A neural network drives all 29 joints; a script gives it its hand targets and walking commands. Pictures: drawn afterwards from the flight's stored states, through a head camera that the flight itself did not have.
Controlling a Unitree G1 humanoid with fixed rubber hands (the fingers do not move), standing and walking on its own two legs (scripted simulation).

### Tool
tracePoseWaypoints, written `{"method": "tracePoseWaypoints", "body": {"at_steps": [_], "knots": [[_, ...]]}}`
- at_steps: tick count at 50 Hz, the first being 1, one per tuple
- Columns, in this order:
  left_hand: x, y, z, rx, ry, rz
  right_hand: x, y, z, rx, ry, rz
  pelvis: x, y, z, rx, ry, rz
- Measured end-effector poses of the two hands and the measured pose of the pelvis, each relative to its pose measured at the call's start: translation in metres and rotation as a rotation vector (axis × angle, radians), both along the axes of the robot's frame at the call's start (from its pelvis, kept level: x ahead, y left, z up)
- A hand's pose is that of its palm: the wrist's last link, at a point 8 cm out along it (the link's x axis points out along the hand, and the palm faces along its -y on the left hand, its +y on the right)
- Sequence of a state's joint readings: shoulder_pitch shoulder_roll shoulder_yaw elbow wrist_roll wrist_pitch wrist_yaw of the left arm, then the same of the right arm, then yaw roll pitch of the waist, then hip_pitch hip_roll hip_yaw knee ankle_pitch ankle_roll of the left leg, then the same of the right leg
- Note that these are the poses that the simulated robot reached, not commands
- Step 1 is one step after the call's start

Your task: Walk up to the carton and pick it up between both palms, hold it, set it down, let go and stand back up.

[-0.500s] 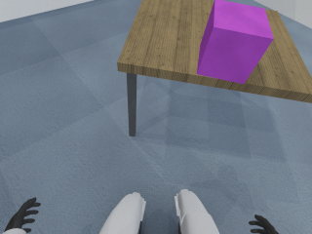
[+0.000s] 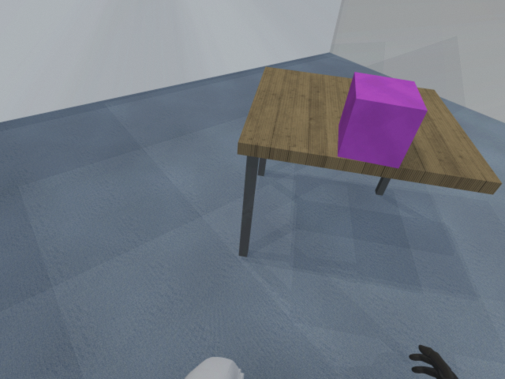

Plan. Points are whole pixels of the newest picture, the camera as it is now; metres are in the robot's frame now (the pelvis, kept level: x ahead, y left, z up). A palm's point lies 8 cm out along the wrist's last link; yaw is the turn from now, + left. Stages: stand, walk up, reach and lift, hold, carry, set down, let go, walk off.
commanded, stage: walk up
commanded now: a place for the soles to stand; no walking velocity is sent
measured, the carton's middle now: (376, 118) +0.92 -0.32 +0.02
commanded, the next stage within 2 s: none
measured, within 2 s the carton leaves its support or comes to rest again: neither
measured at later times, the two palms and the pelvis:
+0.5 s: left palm out of the picture -0.04 +0.29 -0.13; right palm out of the picture -0.08 -0.39 -0.06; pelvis -0.08 -0.05 -0.01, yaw -4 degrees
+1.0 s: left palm out of the picture +0.01 +0.20 -0.07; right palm out of the picture +0.06 -0.41 -0.14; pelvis -0.03 -0.10 +0.00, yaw -6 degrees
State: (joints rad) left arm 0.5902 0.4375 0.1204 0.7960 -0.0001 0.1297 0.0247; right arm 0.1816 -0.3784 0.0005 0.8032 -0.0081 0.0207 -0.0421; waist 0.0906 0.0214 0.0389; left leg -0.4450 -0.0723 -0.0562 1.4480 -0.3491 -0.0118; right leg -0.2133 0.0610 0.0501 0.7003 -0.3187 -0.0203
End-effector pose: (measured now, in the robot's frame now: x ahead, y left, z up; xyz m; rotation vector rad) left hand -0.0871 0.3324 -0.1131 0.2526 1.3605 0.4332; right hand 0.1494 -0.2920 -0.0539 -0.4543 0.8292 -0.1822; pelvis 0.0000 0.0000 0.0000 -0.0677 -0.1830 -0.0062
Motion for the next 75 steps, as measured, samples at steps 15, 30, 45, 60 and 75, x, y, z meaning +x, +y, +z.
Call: {"method": "tracePoseWaypoints", "body": {"at_steps": [15, 30, 45, 60, 75], "knots": [[0.088, -0.01, -0.029, -0.14, -0.253, -0.21, -0.304, -0.016, -0.007, -0.106, 0.475, -0.298, -0.082, 0.003, -0.004, 0.111, 0.013, -0.019], [0.041, -0.075, 0.006, -0.016, -0.124, -0.221, -0.159, -0.136, -0.039, -0.083, 0.223, -0.109, -0.074, -0.083, -0.015, 0.123, 0.063, -0.057], [0.066, -0.123, 0.061, 0.106, -0.085, -0.228, -0.095, -0.13, -0.082, 0.132, 0.251, -0.077, -0.037, -0.109, 0.003, 0.117, 0.162, -0.079], [0.172, -0.139, 0.017, -0.025, -0.313, -0.325, -0.099, -0.107, -0.053, 0.087, 0.234, -0.122, -0.039, -0.099, -0.001, 0.09, 0.157, -0.095], [0.157, -0.136, 0.021, -0.03, -0.297, -0.338, -0.084, -0.109, -0.049, 0.103, 0.185, -0.1, -0.041, -0.099, 0.0, 0.089, 0.156, -0.095]]}}
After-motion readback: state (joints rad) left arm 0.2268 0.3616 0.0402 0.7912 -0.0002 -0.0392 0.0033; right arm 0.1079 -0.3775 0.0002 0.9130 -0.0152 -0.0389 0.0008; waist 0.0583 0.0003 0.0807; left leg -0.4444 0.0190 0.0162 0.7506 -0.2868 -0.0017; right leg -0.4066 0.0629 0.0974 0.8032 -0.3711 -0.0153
